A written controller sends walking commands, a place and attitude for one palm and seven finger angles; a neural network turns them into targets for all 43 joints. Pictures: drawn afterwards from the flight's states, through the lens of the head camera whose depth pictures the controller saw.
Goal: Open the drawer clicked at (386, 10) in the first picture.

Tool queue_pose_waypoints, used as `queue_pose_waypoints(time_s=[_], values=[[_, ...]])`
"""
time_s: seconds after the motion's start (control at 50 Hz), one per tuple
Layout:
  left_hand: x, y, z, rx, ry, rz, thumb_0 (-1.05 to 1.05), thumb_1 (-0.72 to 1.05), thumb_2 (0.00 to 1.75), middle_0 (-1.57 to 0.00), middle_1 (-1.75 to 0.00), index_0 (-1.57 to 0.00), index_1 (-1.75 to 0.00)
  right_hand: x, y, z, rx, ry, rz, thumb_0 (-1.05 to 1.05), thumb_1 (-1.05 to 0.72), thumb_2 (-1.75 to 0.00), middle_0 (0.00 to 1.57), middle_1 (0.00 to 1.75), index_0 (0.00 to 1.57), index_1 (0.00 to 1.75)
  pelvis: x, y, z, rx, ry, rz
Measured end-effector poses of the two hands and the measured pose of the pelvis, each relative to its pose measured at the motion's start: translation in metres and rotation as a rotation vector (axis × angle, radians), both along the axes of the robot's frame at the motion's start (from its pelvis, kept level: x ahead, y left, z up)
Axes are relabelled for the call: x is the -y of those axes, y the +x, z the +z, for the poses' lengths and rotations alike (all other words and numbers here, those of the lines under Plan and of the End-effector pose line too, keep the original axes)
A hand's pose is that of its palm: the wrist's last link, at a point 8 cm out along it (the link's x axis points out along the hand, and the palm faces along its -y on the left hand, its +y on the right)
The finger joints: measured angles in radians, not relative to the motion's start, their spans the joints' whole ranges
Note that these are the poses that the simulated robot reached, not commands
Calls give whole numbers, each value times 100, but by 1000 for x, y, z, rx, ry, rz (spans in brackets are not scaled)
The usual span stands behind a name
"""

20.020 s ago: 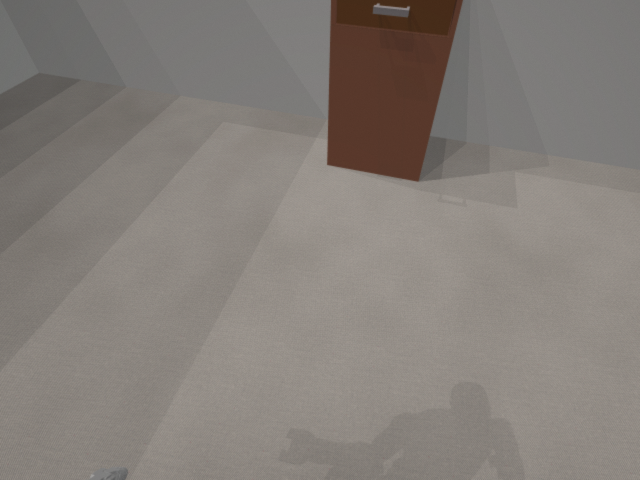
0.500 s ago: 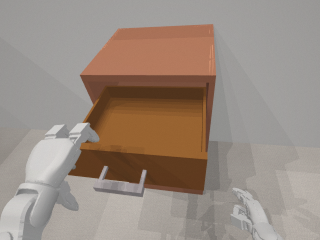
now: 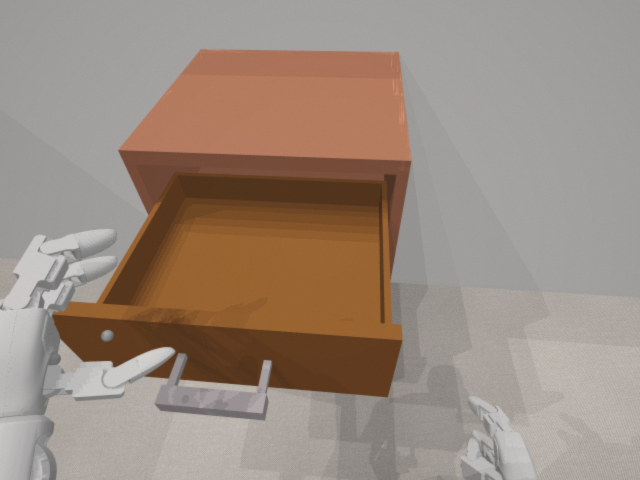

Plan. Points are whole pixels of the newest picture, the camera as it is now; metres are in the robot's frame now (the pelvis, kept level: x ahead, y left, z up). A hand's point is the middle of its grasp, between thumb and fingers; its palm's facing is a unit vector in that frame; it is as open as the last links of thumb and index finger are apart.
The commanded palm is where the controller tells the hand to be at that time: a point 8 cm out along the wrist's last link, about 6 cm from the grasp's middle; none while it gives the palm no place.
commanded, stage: draw the hand back to the body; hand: left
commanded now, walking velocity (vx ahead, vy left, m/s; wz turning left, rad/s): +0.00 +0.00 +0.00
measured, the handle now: (218, 383) +0.23 +0.16 +0.01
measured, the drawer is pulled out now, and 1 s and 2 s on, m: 0.30 0.30 0.30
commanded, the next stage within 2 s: step back with the hand held close in 0.56 s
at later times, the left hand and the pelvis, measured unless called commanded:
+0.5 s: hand (77, 353) +0.17 +0.23 +0.18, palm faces +0.43 -0.81 -0.40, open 7.8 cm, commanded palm +0.12 +0.27 +0.20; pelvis +0.00 -0.01 +0.00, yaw +1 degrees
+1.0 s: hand (60, 383) +0.15 +0.24 +0.17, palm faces +0.30 -0.80 -0.52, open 7.4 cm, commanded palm +0.09 +0.29 +0.20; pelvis -0.04 +0.00 +0.00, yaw +2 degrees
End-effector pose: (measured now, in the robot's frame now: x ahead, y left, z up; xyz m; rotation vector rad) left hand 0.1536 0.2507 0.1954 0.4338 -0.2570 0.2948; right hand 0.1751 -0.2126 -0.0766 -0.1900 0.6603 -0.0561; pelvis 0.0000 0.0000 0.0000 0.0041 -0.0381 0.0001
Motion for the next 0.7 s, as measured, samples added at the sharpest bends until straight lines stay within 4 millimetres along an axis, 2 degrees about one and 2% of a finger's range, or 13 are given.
queue_pose_waypoints(time_s=[0.12, 0.3, 0.44, 0.56, 0.7], values=[[-6, -4, 3, -27, 42, 32, 0, 18, 59, -26, -76, -27, -76, 5, 8, -1, 5, 8, -21, 1, -91, -90, 20, 30, 20, 30, 1, 4, 0, -9, 0, 1], [-19, -15, 2, -39, 48, 121, 0, 49, 73, -24, -56, -24, -56, 3, 20, 0, 20, 29, -12, 1, -91, -90, 20, 30, 20, 30, 5, 2, 0, -6, 2, 11], [-15, -21, 0, -33, 23, 139, 1, 72, 83, -22, -41, -23, -41, 1, 22, 2, 34, 30, 11, 1, -91, -90, 20, 30, 20, 30, 9, -1, 0, 2, 3, 19], [-11, -23, 2, -26, 27, 132, 1, 83, 88, -22, -33, -22, -34, 4, 19, 1, 31, 32, 12, 1, -91, -90, 20, 30, 21, 30, 13, -3, 0, 7, 4, 21], [-10, -24, 3, -27, 39, 131, 1, 88, 90, -21, -31, -22, -31, 11, 12, -1, 19, 31, -2, 1, -91, -90, 20, 30, 21, 30, 16, -6, -1, 6, 0, 22]])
